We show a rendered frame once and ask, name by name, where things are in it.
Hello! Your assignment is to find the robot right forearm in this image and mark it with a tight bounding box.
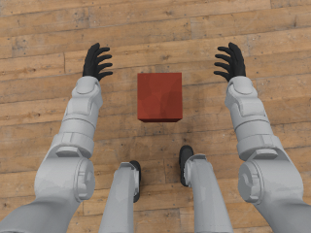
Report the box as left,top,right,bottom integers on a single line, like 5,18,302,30
225,76,304,197

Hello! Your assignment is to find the robot left forearm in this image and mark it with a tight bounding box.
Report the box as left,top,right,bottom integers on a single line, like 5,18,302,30
34,76,103,196

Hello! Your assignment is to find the robot right shin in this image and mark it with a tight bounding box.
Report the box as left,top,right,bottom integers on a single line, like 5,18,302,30
184,153,213,178

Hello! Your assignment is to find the robot left upper arm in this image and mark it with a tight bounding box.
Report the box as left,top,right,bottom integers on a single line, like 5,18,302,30
0,156,95,233

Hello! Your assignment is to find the robot left hand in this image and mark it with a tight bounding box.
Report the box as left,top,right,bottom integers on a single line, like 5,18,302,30
82,43,113,82

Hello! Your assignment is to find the robot right upper arm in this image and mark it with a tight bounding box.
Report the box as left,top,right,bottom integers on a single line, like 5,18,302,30
237,159,311,233

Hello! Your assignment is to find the robot right hand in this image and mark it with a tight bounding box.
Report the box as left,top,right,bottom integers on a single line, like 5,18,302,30
213,42,246,83

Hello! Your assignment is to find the robot left thigh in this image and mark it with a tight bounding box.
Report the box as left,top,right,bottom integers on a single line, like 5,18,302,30
98,167,139,233

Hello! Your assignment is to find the carton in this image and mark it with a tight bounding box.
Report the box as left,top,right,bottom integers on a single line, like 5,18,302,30
137,72,183,123

